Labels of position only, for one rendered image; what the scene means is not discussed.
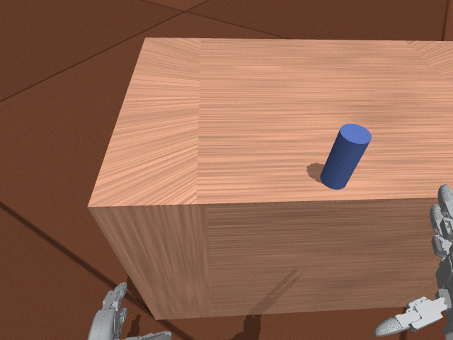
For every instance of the left robot hand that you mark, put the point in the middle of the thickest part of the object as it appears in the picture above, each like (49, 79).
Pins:
(107, 323)

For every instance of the can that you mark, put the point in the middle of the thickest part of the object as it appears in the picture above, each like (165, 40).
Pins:
(348, 148)

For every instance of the right robot hand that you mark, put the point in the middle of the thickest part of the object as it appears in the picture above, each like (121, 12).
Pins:
(423, 312)

